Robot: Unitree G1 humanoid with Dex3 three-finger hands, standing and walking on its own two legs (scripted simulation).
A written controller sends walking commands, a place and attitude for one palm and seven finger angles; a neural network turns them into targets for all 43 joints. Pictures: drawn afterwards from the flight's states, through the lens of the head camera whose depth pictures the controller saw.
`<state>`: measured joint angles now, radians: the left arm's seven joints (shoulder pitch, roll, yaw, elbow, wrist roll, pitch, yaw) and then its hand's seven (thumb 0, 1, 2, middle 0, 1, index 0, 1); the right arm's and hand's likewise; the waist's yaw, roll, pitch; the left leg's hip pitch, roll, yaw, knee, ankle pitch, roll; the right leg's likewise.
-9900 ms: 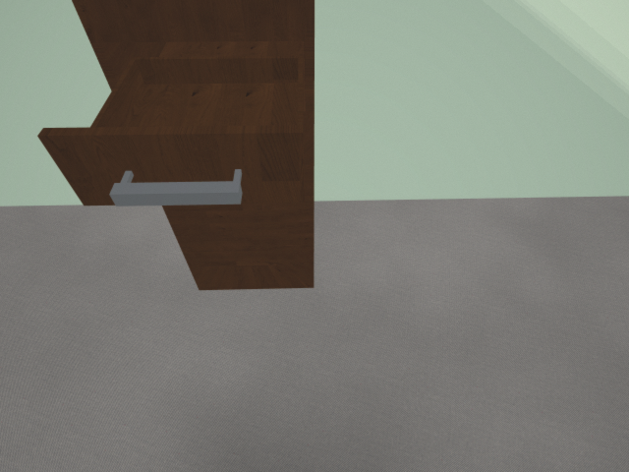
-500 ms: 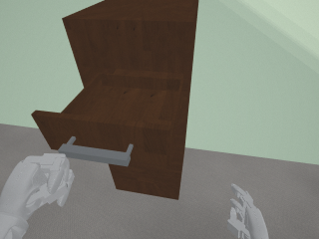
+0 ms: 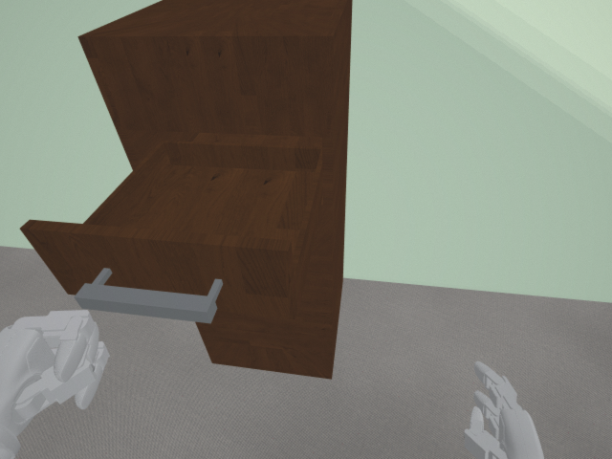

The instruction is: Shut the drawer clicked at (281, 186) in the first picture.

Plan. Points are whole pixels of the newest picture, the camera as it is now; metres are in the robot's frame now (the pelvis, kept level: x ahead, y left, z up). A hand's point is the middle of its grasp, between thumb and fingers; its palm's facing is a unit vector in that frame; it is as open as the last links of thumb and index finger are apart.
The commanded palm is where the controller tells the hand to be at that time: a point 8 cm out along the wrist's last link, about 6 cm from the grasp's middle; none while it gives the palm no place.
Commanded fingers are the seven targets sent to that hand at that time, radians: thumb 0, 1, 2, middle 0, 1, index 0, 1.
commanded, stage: bring the fist close to the handle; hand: left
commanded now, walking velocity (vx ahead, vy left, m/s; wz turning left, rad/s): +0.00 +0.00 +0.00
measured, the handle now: (153, 291) +0.31 +0.26 +0.08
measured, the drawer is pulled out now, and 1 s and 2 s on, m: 0.30 0.30 0.27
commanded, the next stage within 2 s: push the drawer shut in 1.24 s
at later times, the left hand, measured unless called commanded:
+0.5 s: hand (117, 365) +0.18 +0.24 +0.11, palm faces +0.04 -1.00 -0.08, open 3.3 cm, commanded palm +0.14 +0.28 +0.11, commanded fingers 0.00 0.90 0.90 -1.40 -1.60 -1.40 -1.60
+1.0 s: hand (158, 351) +0.22 +0.22 +0.07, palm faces +0.01 -1.00 -0.09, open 3.3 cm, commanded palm +0.19 +0.28 +0.08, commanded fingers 0.00 0.90 0.90 -1.40 -1.60 -1.40 -1.60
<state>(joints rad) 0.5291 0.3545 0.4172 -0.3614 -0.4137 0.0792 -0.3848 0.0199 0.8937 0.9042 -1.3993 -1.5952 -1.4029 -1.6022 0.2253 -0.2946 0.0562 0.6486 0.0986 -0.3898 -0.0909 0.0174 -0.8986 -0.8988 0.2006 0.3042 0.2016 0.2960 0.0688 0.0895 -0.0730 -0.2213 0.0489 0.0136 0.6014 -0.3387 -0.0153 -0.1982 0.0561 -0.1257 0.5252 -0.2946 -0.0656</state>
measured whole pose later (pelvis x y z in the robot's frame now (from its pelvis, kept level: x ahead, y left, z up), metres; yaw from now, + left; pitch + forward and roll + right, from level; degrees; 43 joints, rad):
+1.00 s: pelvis +0.00 +0.03 -0.01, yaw +0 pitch +4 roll -1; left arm 0.39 0.24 0.17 -0.16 -0.24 -0.18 -0.22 0.02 0.90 0.90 -1.40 -1.60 -1.40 -1.60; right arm 0.26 -0.24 0.04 0.62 0.03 -0.29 -0.04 0.02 -0.90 -0.90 0.20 0.30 0.20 0.30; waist 0.01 0.04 -0.06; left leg -0.42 -0.01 0.05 0.72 -0.38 0.04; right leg -0.42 -0.01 -0.09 0.70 -0.36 -0.03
